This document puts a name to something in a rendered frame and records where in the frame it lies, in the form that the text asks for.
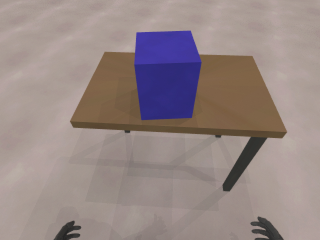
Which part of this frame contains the left robot hand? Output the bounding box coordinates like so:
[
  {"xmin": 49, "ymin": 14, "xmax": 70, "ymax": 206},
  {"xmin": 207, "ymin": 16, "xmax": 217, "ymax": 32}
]
[{"xmin": 54, "ymin": 220, "xmax": 81, "ymax": 240}]

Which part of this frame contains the table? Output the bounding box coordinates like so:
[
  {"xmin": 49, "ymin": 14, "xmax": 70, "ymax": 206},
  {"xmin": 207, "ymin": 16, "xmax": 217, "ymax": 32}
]
[{"xmin": 70, "ymin": 52, "xmax": 287, "ymax": 192}]

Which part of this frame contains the right robot hand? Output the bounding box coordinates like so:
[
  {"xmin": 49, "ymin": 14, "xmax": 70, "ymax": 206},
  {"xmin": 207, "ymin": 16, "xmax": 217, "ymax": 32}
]
[{"xmin": 250, "ymin": 216, "xmax": 284, "ymax": 240}]

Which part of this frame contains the carton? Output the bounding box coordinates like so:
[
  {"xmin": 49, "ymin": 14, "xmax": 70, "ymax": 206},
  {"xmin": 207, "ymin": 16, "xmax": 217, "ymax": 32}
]
[{"xmin": 134, "ymin": 30, "xmax": 202, "ymax": 120}]

